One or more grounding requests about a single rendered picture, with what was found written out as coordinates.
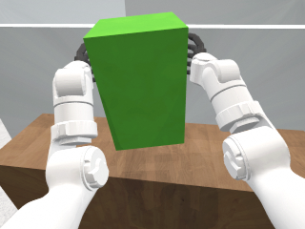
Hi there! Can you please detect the robot left hand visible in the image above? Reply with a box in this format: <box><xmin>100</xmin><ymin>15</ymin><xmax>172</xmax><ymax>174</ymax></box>
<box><xmin>74</xmin><ymin>43</ymin><xmax>96</xmax><ymax>82</ymax></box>

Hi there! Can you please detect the robot right forearm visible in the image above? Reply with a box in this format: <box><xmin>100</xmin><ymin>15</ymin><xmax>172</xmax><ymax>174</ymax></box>
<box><xmin>190</xmin><ymin>52</ymin><xmax>291</xmax><ymax>164</ymax></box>

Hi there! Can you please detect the robot left forearm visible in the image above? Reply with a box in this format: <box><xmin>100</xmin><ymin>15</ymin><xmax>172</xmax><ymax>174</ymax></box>
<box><xmin>45</xmin><ymin>60</ymin><xmax>98</xmax><ymax>185</ymax></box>

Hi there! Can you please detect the left robot upper arm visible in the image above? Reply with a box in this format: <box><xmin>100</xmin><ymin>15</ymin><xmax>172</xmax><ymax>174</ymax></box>
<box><xmin>0</xmin><ymin>145</ymin><xmax>109</xmax><ymax>229</ymax></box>

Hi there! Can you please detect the robot right hand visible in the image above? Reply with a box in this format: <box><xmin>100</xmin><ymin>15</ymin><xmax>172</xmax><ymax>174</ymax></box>
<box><xmin>187</xmin><ymin>32</ymin><xmax>207</xmax><ymax>74</ymax></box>

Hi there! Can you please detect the right robot upper arm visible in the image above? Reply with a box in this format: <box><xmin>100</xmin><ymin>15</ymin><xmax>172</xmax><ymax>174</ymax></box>
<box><xmin>222</xmin><ymin>126</ymin><xmax>305</xmax><ymax>229</ymax></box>

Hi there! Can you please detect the pedestal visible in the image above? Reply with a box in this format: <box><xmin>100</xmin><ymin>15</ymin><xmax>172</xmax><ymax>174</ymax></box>
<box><xmin>0</xmin><ymin>114</ymin><xmax>305</xmax><ymax>229</ymax></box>

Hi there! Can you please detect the carton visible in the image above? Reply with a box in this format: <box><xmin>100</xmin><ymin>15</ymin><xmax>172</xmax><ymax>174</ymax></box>
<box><xmin>83</xmin><ymin>11</ymin><xmax>189</xmax><ymax>151</ymax></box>

